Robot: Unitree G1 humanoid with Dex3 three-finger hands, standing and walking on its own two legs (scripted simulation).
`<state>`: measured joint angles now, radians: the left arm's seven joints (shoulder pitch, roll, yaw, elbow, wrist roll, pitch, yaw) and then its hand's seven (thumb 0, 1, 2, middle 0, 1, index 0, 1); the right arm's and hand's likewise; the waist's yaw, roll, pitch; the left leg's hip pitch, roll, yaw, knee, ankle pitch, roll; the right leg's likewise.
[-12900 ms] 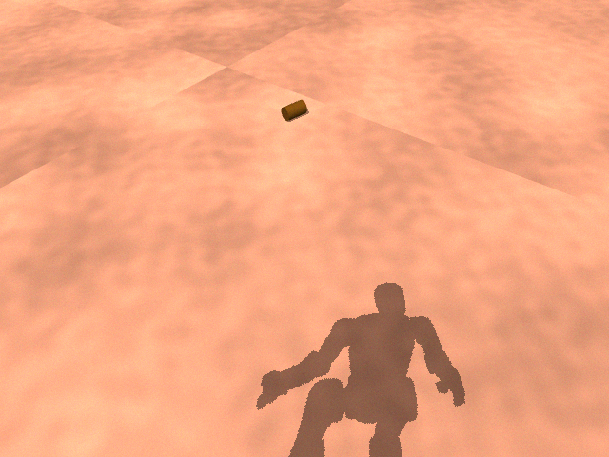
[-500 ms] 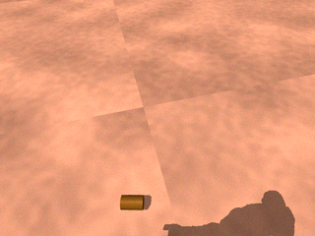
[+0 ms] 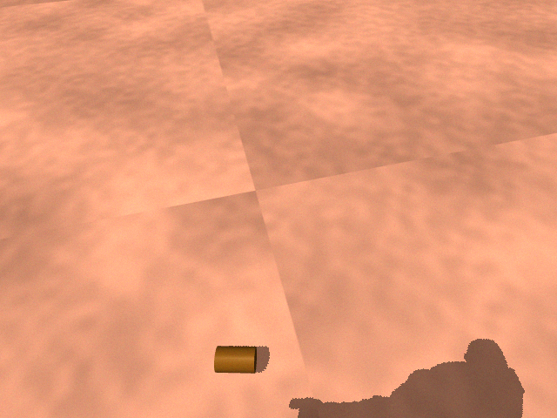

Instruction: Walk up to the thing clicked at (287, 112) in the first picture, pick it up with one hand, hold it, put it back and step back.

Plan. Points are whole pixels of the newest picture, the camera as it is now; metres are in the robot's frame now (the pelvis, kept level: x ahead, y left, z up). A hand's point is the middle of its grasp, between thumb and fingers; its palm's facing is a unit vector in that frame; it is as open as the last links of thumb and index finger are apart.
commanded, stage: stand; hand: left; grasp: from above
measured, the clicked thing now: (236, 359) +0.44 +0.19 -0.74
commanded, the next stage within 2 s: rise first in 0.12 s
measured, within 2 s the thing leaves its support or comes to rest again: neither
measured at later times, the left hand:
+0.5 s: hand out of the picture +0.15 +0.25 -0.17, palm faces -0.02 -0.94 -0.33, open 9.5 cm
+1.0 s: hand out of the picture +0.12 +0.25 -0.23, palm faces -0.15 -0.89 -0.44, open 14.1 cm
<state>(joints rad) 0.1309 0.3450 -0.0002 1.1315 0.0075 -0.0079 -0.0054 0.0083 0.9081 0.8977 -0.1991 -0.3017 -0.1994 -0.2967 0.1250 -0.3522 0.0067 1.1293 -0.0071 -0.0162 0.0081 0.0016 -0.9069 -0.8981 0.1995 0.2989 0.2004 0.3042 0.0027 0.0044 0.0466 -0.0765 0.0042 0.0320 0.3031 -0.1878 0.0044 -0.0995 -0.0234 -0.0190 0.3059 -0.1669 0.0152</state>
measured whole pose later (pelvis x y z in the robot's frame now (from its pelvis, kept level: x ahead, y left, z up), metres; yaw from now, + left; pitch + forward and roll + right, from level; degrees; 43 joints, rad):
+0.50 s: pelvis -0.01 +0.00 -0.02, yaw +0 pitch +7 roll +0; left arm -0.04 0.34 0.15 1.00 0.10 0.02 -0.04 0.01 0.39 0.90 -0.15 -0.77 -0.16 -0.76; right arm 0.23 -0.25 -0.02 0.79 0.03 -0.05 -0.02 0.00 -0.93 -0.90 0.20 0.30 0.20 0.30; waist -0.02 -0.02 0.00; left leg -0.44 0.02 0.02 0.63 -0.31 0.00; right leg -0.45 -0.02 -0.03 0.61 -0.28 0.00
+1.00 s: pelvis -0.01 +0.00 -0.09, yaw +1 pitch +17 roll -2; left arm 0.25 0.31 0.11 0.47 0.24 0.21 -0.01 0.00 -0.54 0.97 -0.08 -1.06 -0.08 -1.06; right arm 0.19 -0.23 -0.03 0.57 0.01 -0.14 -0.03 0.01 -0.92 -0.90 0.20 0.30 0.20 0.30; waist -0.02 0.01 -0.11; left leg -0.88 0.02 -0.01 1.12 -0.54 0.01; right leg -0.87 -0.03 -0.05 1.08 -0.50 0.01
